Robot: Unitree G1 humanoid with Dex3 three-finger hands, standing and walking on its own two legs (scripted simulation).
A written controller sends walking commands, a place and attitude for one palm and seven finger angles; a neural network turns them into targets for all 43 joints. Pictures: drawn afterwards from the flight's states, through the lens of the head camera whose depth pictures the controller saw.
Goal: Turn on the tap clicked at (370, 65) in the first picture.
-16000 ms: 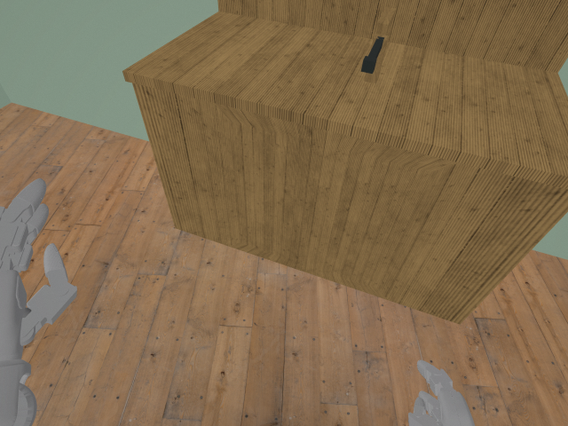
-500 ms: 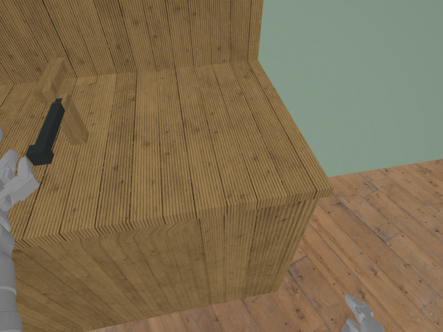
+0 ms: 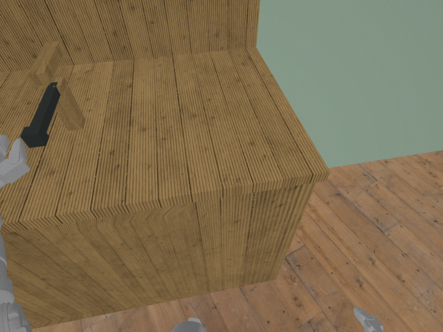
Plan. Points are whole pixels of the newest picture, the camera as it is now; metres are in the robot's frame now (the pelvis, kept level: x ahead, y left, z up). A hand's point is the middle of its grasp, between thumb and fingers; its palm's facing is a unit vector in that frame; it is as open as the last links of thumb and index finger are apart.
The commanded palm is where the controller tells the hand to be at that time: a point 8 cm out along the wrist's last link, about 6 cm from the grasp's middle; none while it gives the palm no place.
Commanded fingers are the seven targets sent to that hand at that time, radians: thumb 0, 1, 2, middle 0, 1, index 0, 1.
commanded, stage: reach beside the lever's end, fingers flat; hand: left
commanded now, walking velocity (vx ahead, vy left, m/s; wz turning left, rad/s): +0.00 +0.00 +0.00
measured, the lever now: (35, 136) +0.38 +0.37 +0.16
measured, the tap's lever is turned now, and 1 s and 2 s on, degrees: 0 0 0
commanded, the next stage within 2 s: bring the hand home and regain balance in 1.68 s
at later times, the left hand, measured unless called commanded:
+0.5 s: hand (29, 163) +0.33 +0.36 +0.14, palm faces +0.49 -0.87 -0.10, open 8.4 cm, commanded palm +0.32 +0.38 +0.14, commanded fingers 0.00 0.90 0.90 -0.15 -0.15 -0.15 -0.15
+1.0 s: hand (39, 159) +0.34 +0.34 +0.15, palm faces +0.48 -0.87 -0.12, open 7.5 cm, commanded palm +0.33 +0.38 +0.14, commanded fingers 0.00 0.90 0.90 -0.15 -0.15 -0.15 -0.15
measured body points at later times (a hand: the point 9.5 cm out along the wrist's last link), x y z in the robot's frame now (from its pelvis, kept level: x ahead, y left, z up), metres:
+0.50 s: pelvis -0.02 +0.00 +0.00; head +0.00 +0.00 +0.45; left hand +0.30 +0.40 +0.15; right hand +0.13 -0.24 -0.10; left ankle +0.10 +0.13 -0.71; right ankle -0.01 -0.08 -0.71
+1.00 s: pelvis -0.05 +0.00 -0.01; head -0.04 -0.01 +0.44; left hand +0.30 +0.38 +0.16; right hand +0.06 -0.26 -0.11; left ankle +0.10 +0.13 -0.70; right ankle -0.01 -0.08 -0.71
